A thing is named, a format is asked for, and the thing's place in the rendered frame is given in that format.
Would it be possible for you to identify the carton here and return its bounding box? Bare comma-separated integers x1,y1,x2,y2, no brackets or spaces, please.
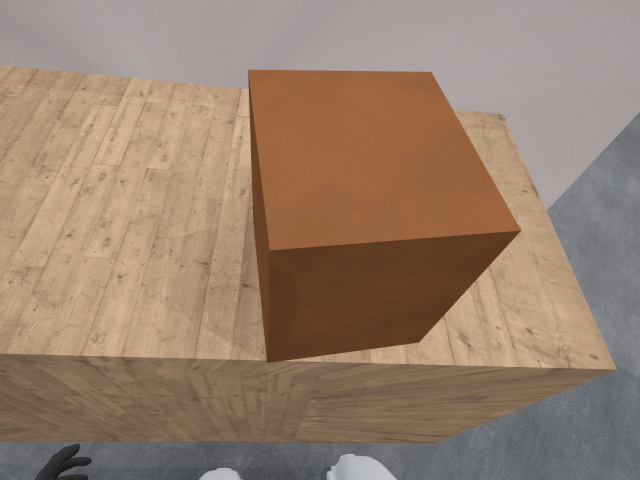
248,70,521,363

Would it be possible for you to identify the right robot thigh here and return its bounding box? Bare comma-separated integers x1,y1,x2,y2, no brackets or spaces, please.
327,456,397,480

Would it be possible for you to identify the left robot hand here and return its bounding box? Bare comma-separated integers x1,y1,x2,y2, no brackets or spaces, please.
34,444,92,480

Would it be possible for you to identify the pedestal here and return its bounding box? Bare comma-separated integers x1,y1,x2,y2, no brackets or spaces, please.
0,65,617,443

